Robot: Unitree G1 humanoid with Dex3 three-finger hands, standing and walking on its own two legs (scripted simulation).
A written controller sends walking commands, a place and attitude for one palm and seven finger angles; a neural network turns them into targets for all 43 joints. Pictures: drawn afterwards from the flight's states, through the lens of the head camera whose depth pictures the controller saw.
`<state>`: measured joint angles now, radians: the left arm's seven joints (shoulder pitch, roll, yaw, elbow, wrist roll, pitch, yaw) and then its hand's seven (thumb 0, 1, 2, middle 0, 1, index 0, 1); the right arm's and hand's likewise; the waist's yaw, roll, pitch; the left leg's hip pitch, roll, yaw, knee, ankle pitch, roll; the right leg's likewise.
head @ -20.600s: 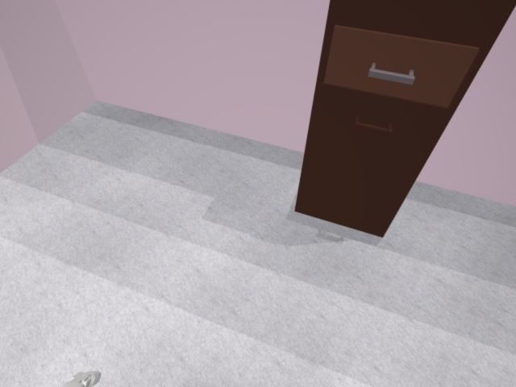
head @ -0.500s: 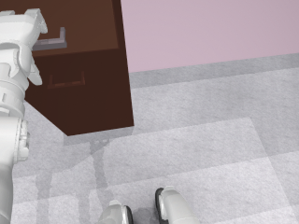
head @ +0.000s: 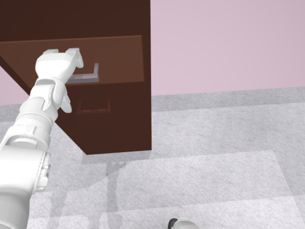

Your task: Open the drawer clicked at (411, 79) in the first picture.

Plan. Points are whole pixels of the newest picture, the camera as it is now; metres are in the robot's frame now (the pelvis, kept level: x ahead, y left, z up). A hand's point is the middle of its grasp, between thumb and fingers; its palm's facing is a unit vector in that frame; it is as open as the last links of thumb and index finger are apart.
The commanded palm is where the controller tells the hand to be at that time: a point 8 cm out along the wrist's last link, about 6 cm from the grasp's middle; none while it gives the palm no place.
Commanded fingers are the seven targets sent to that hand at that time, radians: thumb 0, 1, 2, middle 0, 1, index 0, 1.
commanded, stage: lift the fingers back up to retry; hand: left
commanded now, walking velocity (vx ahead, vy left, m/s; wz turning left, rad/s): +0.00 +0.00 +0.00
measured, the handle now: (77, 73) +0.54 +0.19 +0.05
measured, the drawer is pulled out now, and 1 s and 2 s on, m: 0.00 0.00 0.00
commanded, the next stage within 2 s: re-aim the fingers above the handle in 0.06 s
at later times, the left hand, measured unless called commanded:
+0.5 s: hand (65, 78) +0.50 +0.21 +0.08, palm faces -0.02 +0.00 -1.00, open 13.4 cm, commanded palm +0.49 +0.21 +0.14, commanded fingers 0.00 -0.50 0.30 -0.30 -1.20 -0.30 -1.20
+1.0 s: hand (67, 72) +0.50 +0.20 +0.10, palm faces +0.00 +0.01 -1.00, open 13.8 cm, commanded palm +0.48 +0.20 +0.15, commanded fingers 0.00 -0.50 0.30 -0.30 -1.20 -0.30 -1.20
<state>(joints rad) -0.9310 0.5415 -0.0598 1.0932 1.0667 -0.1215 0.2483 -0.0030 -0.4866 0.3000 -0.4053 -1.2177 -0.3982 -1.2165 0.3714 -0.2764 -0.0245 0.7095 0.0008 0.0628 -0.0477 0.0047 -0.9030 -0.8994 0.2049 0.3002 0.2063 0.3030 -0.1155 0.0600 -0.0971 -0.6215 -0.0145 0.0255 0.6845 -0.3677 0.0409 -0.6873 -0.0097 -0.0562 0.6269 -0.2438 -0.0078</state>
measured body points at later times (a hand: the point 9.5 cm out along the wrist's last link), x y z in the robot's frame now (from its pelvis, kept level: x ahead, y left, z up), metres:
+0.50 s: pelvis +0.02 -0.01 +0.01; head +0.11 -0.03 +0.45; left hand +0.50 +0.21 +0.13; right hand +0.06 -0.28 -0.13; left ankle -0.03 +0.09 -0.72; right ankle +0.02 -0.12 -0.72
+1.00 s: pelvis +0.01 -0.01 +0.01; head +0.08 -0.03 +0.45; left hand +0.49 +0.19 +0.16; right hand +0.03 -0.29 -0.13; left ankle -0.03 +0.09 -0.72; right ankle +0.02 -0.12 -0.72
